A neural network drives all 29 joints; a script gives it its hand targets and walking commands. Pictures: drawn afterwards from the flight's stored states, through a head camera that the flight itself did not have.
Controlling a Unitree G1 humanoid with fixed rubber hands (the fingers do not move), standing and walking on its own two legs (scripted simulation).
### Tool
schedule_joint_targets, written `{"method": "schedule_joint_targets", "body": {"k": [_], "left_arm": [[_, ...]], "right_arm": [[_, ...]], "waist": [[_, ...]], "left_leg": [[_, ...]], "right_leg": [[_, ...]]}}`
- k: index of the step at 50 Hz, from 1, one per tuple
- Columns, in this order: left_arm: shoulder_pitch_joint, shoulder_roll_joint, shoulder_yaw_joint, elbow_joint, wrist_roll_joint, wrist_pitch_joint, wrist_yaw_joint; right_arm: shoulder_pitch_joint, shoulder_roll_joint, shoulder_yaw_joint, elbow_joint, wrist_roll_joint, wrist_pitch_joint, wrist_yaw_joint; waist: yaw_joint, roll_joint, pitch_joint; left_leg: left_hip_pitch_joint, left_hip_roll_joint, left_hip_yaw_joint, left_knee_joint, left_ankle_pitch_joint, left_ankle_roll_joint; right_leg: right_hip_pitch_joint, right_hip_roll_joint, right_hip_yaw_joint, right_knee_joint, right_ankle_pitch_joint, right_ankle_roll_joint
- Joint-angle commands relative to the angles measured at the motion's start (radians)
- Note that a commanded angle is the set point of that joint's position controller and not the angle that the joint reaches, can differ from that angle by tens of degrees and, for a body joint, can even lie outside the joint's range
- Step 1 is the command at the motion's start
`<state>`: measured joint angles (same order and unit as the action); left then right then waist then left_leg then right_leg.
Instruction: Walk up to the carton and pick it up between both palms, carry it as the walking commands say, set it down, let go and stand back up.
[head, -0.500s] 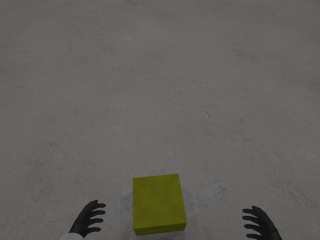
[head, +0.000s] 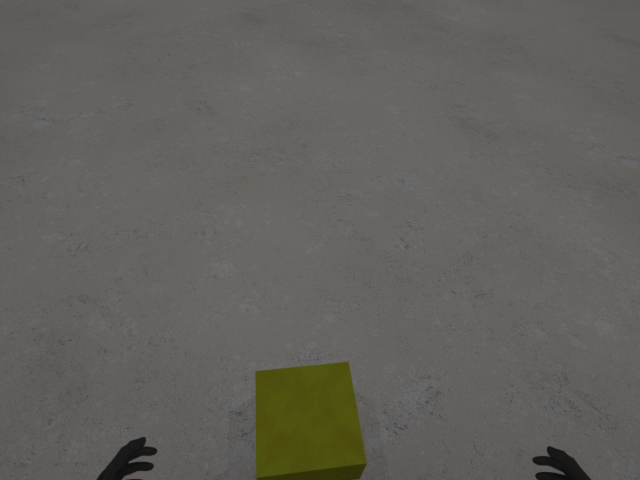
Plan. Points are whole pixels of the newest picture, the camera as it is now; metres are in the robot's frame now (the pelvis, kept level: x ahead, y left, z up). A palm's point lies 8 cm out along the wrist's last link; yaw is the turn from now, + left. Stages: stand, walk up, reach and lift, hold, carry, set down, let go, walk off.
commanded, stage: stand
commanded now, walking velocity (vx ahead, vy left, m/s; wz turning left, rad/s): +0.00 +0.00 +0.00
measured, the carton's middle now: (306, 424) +0.42 +0.05 -0.69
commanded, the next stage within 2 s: none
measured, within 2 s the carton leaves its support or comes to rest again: neither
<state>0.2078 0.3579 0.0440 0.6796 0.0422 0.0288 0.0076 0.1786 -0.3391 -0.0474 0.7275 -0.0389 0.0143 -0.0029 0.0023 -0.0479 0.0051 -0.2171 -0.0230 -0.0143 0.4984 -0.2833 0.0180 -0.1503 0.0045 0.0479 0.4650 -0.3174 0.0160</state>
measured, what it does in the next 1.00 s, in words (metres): stands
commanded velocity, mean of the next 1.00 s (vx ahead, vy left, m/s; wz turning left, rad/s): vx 0.00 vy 0.00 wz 0.00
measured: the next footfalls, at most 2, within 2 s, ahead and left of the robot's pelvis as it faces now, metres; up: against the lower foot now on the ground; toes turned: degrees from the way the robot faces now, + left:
none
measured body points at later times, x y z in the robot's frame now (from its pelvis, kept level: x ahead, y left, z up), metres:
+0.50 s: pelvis +0.00 +0.00 +0.01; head +0.00 +0.02 +0.45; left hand +0.13 +0.30 -0.11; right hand +0.11 -0.30 -0.09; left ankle -0.01 +0.11 -0.74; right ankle -0.04 -0.13 -0.74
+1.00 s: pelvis -0.01 +0.00 +0.01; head -0.02 +0.01 +0.46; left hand +0.09 +0.31 -0.11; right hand +0.08 -0.32 -0.10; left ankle -0.01 +0.11 -0.74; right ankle -0.04 -0.13 -0.74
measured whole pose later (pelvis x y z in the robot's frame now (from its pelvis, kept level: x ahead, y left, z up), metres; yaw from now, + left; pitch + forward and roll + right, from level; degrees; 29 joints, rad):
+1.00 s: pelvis -0.01 +0.00 +0.01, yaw -1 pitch -2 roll +0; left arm 0.16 0.39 0.00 0.98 0.03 -0.01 0.02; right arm 0.13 -0.37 -0.02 1.02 -0.02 0.00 -0.01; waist -0.01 -0.03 0.02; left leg -0.13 -0.02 -0.01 0.37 -0.20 0.02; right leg -0.07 0.00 0.05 0.33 -0.23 0.02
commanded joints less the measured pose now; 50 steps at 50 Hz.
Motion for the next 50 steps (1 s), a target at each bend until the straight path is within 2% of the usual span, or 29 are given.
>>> {"method": "schedule_joint_targets", "body": {"k": [1,12,33,50], "left_arm": [[-0.035,0.120,0.018,-0.036,0.000,-0.024,0.010],[-0.045,0.147,0.001,0.069,-0.004,-0.033,0.022],[-0.070,0.178,-0.008,0.198,-0.009,-0.041,0.019],[-0.082,0.195,-0.013,0.261,-0.016,-0.045,0.014]], "right_arm": [[-0.036,-0.147,-0.029,-0.033,0.003,-0.016,-0.009],[-0.054,-0.175,-0.023,0.061,0.009,-0.020,-0.018],[-0.075,-0.195,-0.010,0.190,0.012,-0.027,-0.016],[-0.090,-0.213,-0.002,0.253,0.019,-0.029,-0.012]], "waist": [[-0.005,0.068,-0.082],[-0.006,0.052,-0.066],[-0.008,0.044,-0.013],[-0.009,0.045,-0.002]], "left_leg": [[0.080,0.103,-0.082,-0.064,0.379,-0.008],[0.110,0.111,-0.080,-0.091,0.424,-0.007],[0.112,0.122,-0.094,-0.164,0.269,-0.001],[0.113,0.129,-0.106,-0.190,0.235,0.002]], "right_leg": [[0.006,-0.067,0.048,-0.044,0.299,-0.009],[0.032,-0.080,0.052,-0.069,0.347,-0.012],[0.033,-0.102,0.080,-0.154,0.256,-0.019],[0.034,-0.108,0.083,-0.183,0.224,-0.024]]}}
